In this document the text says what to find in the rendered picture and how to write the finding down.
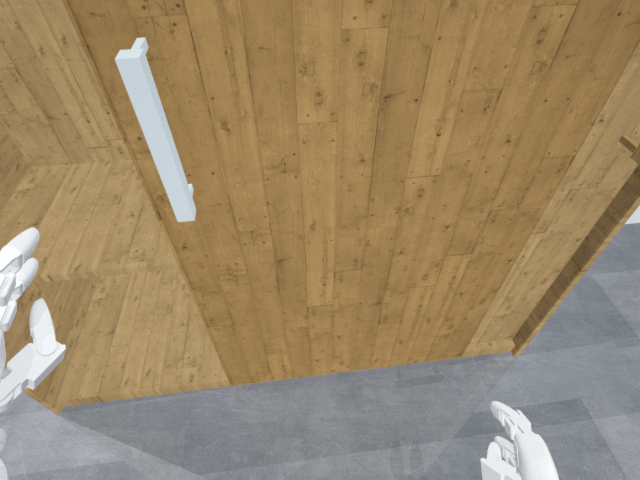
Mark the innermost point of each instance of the robot right hand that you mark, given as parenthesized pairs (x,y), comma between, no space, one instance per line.
(527,459)

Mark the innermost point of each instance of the wardrobe door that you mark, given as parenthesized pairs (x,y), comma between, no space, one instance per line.
(365,172)
(596,175)

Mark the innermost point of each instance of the robot left hand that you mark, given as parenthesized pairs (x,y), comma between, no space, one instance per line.
(31,365)

